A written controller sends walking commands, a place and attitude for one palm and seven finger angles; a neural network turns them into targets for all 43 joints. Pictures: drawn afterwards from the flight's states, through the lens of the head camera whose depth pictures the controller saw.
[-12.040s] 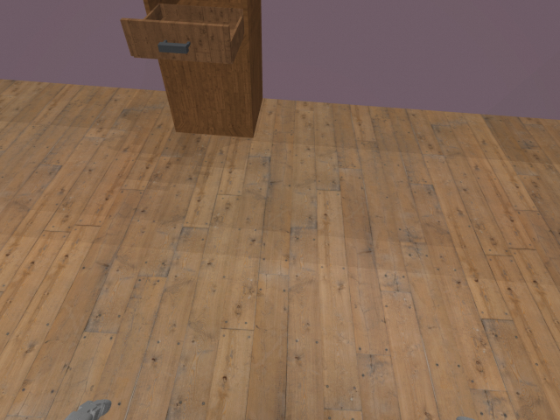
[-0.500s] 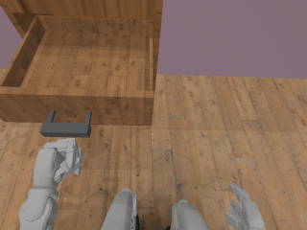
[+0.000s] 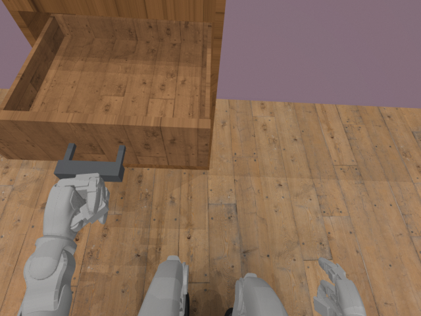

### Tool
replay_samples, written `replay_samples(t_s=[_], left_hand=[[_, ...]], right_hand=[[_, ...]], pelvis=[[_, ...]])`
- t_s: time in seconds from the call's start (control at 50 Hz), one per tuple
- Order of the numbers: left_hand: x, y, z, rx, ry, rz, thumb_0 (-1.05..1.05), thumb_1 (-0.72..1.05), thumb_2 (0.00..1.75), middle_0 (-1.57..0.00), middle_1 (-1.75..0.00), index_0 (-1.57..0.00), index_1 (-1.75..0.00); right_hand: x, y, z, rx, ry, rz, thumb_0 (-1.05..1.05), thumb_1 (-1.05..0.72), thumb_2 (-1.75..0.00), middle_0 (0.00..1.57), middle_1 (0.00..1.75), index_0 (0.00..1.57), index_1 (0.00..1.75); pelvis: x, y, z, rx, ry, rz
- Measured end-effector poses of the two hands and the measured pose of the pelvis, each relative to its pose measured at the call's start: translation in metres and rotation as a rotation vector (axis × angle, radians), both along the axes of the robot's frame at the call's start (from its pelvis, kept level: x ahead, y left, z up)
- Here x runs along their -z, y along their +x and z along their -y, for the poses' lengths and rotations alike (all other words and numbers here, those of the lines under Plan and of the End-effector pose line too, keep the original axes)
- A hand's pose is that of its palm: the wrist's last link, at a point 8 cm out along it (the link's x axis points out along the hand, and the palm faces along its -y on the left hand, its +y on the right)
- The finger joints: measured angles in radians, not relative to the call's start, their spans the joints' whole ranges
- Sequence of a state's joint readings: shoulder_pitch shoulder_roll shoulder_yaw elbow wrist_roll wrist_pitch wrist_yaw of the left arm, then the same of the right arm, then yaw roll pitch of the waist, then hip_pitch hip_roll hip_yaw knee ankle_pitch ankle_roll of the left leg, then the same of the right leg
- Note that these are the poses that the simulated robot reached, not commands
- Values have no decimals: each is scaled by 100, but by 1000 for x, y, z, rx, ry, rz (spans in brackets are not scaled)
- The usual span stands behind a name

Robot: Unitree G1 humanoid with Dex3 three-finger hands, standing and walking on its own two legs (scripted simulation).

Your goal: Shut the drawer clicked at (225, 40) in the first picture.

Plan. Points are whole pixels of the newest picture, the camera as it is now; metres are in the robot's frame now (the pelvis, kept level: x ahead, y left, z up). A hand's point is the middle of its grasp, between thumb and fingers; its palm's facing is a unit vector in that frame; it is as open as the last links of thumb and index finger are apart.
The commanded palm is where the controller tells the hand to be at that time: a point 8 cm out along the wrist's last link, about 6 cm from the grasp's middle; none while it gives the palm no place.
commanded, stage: push the drawer shut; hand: left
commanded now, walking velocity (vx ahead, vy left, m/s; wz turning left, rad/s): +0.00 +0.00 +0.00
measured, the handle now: (93, 160) +0.38 +0.25 +0.03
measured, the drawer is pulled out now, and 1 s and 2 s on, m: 0.29 0.16 0.06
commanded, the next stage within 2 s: none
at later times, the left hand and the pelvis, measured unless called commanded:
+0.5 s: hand (106, 173) +0.35 +0.22 +0.02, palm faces +0.04 -1.00 -0.06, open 2.9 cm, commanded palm +0.36 +0.26 +0.03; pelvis -0.02 +0.00 +0.00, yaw -1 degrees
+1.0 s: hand (115, 141) +0.42 +0.22 +0.02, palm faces +0.05 -1.00 -0.05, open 2.9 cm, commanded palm +0.43 +0.26 +0.03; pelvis -0.02 +0.01 +0.00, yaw -1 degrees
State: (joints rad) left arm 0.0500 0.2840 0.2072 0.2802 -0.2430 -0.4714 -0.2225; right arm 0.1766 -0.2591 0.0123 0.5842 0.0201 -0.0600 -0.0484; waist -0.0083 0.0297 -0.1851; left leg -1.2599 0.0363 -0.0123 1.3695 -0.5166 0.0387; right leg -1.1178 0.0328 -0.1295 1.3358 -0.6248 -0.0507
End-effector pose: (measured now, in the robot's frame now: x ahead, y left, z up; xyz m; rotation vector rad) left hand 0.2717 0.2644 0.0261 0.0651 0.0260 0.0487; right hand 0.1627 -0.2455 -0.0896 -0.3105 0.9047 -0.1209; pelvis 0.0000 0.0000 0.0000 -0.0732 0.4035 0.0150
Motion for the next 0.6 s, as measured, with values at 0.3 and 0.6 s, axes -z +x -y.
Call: replay_samples(t_s=[0.3,0.6], left_hand=[[2,27,-5,6,0,26,-4,78,95,-140,-160,-140,-160],[0,75,-13,12,-11,23,-3,73,91,-140,-160,-140,-160]], right_hand=[[6,-26,4,19,-23,-25,1,-90,-90,20,30,20,30],[5,-64,6,65,-49,-118,1,-90,-90,20,30,20,30]], pelvis=[[4,-15,0,0,-1,9],[2,-19,-8,8,-9,3]])
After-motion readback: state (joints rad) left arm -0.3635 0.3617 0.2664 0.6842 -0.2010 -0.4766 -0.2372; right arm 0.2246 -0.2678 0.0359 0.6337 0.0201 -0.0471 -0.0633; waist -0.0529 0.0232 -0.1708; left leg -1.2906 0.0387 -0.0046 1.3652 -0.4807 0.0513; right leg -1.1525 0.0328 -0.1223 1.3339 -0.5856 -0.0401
